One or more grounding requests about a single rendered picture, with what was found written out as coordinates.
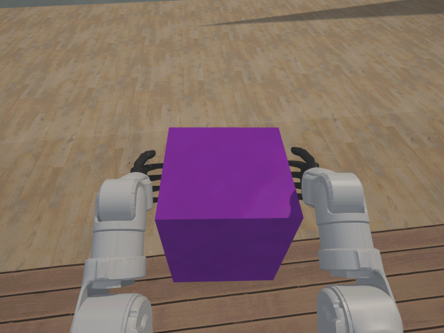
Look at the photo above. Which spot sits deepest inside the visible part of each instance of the robot left hand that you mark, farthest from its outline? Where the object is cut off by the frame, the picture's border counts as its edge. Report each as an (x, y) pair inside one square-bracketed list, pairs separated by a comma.
[(140, 167)]

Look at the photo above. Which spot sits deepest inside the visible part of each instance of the carton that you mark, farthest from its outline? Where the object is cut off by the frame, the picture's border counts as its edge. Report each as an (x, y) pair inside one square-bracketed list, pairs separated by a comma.
[(227, 208)]

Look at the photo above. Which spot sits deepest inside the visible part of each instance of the right robot forearm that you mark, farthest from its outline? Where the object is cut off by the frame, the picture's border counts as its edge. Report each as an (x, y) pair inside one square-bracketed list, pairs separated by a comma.
[(347, 249)]

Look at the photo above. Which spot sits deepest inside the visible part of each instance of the robot right hand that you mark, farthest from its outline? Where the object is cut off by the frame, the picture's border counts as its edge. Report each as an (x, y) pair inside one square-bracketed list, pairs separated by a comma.
[(310, 163)]

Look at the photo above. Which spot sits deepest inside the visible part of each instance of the robot left upper arm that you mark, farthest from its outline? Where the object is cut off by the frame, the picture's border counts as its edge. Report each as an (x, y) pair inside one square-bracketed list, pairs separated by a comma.
[(114, 313)]

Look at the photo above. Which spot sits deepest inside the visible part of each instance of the left robot forearm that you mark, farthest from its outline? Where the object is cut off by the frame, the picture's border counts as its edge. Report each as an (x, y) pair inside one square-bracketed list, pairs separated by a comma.
[(118, 240)]

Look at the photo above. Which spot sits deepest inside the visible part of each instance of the robot right upper arm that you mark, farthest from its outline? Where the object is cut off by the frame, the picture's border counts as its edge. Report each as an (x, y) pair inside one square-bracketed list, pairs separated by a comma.
[(356, 308)]

